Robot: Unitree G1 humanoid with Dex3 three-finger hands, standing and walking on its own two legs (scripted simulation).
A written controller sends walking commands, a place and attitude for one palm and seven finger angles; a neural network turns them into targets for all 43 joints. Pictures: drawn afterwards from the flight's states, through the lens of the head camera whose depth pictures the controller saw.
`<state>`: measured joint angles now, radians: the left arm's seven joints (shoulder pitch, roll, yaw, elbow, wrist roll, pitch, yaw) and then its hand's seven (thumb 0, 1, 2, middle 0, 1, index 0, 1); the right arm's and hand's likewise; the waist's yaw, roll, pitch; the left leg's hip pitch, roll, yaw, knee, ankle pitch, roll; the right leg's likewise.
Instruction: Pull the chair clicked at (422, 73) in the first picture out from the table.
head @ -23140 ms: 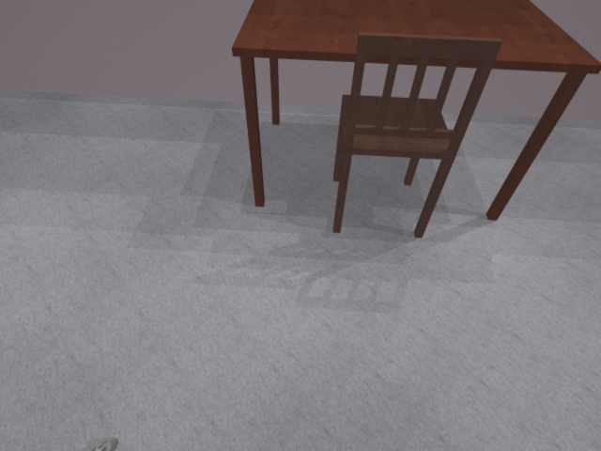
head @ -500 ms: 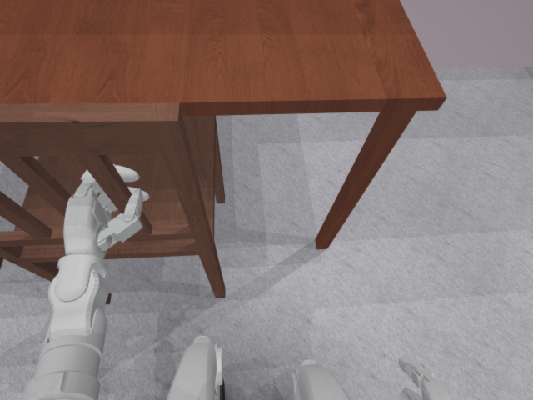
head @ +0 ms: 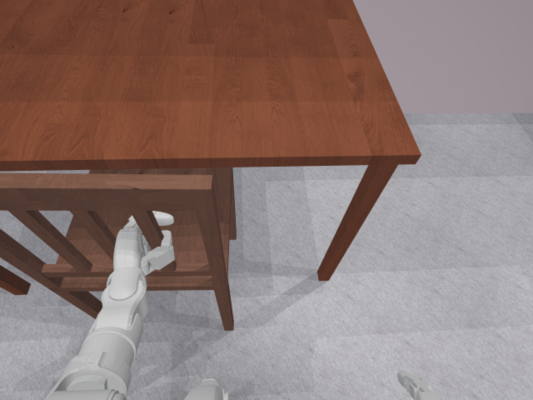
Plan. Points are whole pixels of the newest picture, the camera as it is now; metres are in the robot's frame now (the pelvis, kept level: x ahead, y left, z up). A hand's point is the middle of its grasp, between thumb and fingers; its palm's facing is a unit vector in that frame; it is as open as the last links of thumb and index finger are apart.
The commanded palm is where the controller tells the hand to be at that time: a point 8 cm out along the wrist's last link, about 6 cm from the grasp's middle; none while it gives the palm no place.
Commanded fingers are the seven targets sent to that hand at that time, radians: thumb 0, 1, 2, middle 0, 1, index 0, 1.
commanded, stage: step backward, pulling the chair out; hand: left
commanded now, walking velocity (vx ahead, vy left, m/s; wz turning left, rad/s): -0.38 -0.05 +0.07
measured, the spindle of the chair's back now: (107, 241) +0.38 +0.29 -0.07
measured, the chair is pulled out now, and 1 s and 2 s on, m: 0.02 0.13 0.18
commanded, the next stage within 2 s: none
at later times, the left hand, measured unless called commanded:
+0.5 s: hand (170, 309) +0.26 +0.15 -0.04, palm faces +0.12 -0.99 -0.11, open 5.3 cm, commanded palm +0.24 +0.20 -0.05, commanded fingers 0.00 0.90 0.90 -0.50 -1.45 -0.50 -1.45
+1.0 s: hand (175, 322) +0.24 +0.14 -0.05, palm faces +0.11 -0.98 -0.16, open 5.3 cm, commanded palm +0.21 +0.19 -0.05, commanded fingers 0.00 0.90 0.90 -0.50 -1.45 -0.50 -1.45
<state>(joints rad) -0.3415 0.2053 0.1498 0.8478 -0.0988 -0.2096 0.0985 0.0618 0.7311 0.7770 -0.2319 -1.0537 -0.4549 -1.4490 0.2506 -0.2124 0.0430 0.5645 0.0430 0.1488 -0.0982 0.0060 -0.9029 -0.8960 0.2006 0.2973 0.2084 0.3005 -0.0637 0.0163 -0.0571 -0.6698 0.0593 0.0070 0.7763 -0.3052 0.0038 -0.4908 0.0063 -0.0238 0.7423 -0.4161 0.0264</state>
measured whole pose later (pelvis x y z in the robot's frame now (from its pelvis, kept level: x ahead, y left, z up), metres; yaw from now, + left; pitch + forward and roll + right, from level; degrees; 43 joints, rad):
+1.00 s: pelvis -0.09 -0.01 +0.01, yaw +1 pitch +1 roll -3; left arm -0.37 0.17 0.05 0.98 -0.08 -0.29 0.10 0.03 0.69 0.78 -0.26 -1.03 -0.49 -1.45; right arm 0.21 -0.22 0.02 0.68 0.03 0.01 -0.12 0.01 -0.90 -0.90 0.20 0.30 0.21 0.30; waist -0.04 0.06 0.13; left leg -0.53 0.06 -0.02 0.61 -0.11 0.00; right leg -0.38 0.03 -0.03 0.64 -0.28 0.00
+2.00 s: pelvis -0.15 -0.01 +0.02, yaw +1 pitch +4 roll -1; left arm -0.34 0.16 0.07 0.85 -0.07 -0.19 0.10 0.04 0.69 0.75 -0.21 -1.02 -0.50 -1.45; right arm 0.17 -0.25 0.02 0.67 0.03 0.06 -0.12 0.01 -0.90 -0.90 0.20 0.30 0.21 0.30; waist -0.08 0.04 0.12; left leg -0.43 0.01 -0.06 0.71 -0.36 -0.04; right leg -0.36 0.02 -0.02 0.54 -0.25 -0.01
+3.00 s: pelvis -0.32 +0.00 +0.02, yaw +2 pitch +2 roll +0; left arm -0.39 0.09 -0.05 0.92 -0.06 -0.15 0.09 0.06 0.64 0.78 -0.22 -1.11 -0.50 -1.45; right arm 0.19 -0.19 0.03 0.65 0.03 0.09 -0.09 0.01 -0.90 -0.90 0.20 0.30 0.21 0.30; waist -0.05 0.08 0.13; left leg -0.35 0.06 0.00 0.72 -0.42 -0.05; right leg -0.40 -0.01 -0.07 0.51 -0.15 -0.04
